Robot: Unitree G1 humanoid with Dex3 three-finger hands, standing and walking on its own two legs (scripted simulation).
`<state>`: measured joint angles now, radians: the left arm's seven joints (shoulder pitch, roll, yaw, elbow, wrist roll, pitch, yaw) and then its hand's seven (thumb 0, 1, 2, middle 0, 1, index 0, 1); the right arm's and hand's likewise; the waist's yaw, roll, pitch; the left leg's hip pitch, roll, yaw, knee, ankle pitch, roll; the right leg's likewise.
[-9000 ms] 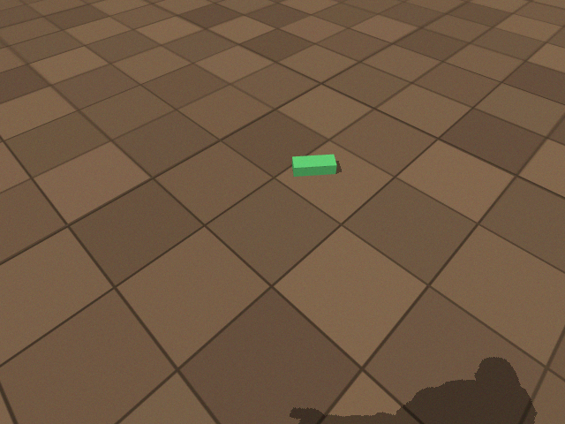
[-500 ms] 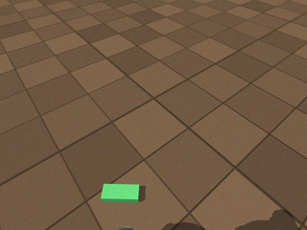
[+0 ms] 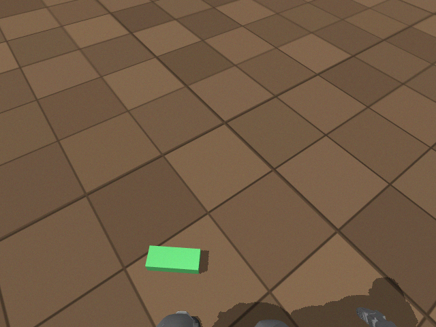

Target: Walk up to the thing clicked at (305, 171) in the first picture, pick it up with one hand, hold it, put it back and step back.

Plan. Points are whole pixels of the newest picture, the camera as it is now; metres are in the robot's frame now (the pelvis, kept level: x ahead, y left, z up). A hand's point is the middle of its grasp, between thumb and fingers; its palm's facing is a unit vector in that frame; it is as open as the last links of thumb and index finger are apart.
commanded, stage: walk up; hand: left
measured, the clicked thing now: (174, 259) +0.45 +0.19 -0.73
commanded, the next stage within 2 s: none
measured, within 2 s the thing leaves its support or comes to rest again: neither
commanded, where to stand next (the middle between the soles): +0.05 +0.00 m, yaw +0 degrees
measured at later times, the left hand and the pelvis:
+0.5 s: hand out of the picture +0.03 +0.26 -0.14, palm faces +0.00 -0.93 -0.37, open 7.4 cm; pelvis -0.02 +0.00 +0.00, yaw +2 degrees
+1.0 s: hand out of the picture +0.07 +0.25 -0.14, palm faces +0.06 -0.87 -0.49, open 7.4 cm; pelvis -0.04 -0.03 -0.02, yaw +5 degrees
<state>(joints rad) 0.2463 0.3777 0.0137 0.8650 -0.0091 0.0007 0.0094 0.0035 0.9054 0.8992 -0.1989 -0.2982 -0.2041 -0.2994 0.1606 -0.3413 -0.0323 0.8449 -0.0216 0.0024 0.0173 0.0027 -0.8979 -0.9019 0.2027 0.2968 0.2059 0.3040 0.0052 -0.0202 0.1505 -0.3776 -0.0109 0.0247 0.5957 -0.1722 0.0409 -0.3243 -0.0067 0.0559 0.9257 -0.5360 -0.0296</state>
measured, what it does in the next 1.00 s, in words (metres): steps on the spot: right foot, then left foot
